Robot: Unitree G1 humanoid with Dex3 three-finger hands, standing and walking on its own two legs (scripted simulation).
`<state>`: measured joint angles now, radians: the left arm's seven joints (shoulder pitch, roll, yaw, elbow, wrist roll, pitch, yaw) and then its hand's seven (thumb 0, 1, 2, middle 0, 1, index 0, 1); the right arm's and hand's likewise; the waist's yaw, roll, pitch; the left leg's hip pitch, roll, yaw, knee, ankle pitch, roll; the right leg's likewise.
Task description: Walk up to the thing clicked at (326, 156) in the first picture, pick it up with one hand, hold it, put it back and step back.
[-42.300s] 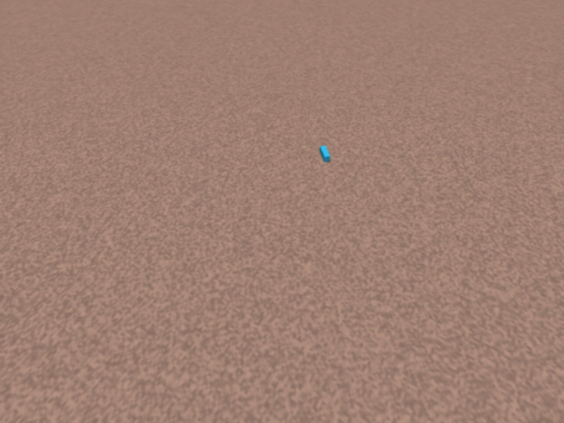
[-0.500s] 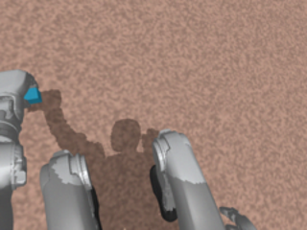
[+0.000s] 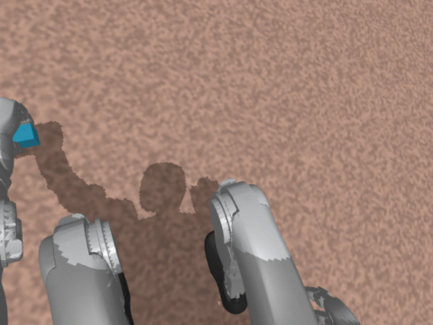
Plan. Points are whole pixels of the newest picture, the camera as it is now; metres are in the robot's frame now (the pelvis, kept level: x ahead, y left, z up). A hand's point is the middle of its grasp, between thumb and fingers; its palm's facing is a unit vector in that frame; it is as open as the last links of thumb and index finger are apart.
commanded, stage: lower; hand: left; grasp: from above
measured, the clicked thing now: (6, 140) +0.48 +0.31 -0.22
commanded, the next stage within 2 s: rest in 0.18 s
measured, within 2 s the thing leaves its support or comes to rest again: rests again in 0.98 s
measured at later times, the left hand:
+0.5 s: hand (22, 145) +0.47 +0.29 -0.23, palm faces -0.47 -0.11 -0.88, open 6.3 cm
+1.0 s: hand (30, 148) +0.48 +0.28 -0.26, palm faces -0.46 -0.13 -0.88, open 6.2 cm
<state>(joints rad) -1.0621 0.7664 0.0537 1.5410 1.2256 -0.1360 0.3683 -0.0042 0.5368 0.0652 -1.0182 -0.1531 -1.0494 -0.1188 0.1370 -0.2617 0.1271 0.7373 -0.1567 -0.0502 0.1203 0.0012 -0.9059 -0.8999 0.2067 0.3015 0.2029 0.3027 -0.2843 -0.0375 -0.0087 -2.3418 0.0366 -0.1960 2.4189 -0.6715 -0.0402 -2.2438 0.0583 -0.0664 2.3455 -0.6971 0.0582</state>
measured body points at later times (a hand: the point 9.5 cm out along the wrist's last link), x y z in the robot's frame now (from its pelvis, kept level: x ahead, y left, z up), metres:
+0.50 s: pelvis +0.00 +0.00 -0.02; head +0.28 +0.09 +0.33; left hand +0.50 +0.29 -0.18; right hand +0.04 -0.26 -0.10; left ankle +0.07 +0.14 -0.29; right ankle +0.10 -0.13 -0.29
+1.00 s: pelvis +0.01 +0.01 -0.02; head +0.29 +0.10 +0.31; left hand +0.50 +0.29 -0.21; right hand +0.04 -0.25 -0.09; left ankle +0.07 +0.14 -0.29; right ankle +0.10 -0.13 -0.29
